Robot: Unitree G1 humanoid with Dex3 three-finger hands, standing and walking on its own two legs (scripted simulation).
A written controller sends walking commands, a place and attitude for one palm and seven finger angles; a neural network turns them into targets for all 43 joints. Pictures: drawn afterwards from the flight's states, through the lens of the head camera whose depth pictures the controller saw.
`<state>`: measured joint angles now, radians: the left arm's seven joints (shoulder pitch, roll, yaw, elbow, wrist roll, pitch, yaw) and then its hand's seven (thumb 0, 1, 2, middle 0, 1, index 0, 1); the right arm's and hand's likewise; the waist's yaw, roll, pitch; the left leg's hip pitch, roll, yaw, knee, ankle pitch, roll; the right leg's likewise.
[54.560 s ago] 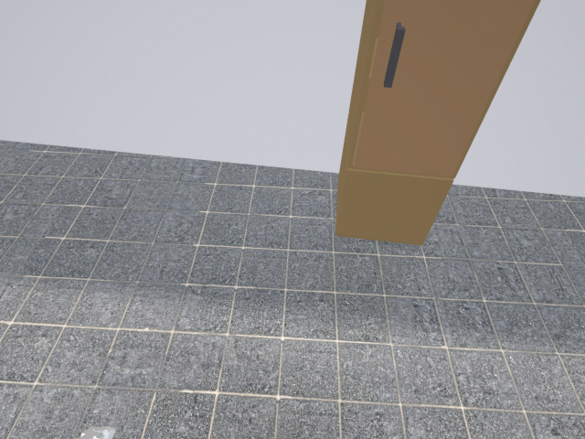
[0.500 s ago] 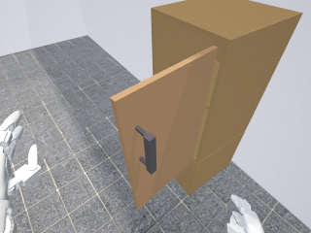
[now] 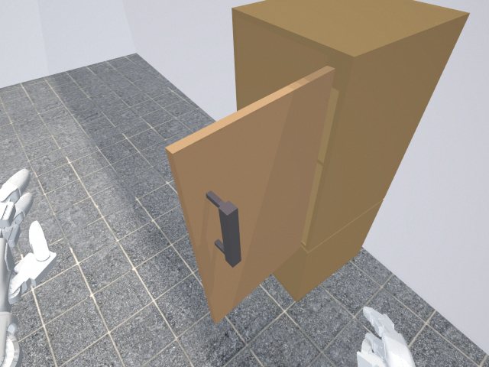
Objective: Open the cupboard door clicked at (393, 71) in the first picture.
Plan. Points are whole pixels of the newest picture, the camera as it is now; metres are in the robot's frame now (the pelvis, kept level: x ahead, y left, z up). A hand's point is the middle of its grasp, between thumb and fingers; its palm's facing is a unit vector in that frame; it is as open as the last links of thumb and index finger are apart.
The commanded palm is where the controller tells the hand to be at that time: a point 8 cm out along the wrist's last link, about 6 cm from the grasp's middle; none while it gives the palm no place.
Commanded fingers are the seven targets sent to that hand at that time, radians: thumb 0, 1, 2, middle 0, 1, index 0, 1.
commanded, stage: step back with the hand held close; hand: left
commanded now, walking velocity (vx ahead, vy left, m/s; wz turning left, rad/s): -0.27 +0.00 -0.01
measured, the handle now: (223, 230) +0.32 +0.08 +0.06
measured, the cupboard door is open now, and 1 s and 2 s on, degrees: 97 97 97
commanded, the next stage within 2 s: stop stepping back and stand still in 1.06 s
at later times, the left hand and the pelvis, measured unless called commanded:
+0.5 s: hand (15, 302) +0.14 +0.28 +0.15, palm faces +0.39 -0.78 -0.49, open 7.4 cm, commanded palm +0.08 +0.32 +0.17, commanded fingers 0.00 0.90 0.90 -0.20 -0.30 -0.20 -0.30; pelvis -0.07 +0.03 -0.01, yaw -1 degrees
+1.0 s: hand out of the picture +0.05 +0.32 +0.17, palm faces +0.47 -0.78 -0.40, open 7.4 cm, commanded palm -0.01 +0.34 +0.17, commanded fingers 0.00 0.90 0.90 -0.20 -0.30 -0.20 -0.30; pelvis -0.15 +0.04 -0.01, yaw +0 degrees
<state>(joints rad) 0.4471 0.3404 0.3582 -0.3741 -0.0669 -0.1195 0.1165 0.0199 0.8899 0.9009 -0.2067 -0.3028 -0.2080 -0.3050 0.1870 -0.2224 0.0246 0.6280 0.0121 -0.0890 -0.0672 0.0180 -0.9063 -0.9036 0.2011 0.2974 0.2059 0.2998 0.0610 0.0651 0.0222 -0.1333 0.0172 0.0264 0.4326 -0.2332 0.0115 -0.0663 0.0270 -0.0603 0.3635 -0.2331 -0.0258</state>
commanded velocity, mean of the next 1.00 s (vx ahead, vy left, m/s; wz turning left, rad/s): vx -0.31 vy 0.00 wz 0.00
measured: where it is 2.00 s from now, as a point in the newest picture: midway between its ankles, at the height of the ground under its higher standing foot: outside the picture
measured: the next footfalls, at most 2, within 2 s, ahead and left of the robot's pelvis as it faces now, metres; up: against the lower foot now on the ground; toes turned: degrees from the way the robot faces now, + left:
right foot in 1.22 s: -0.28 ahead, -0.07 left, +0.00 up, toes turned -5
left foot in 1.38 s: -0.16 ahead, +0.11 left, +0.00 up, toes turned -3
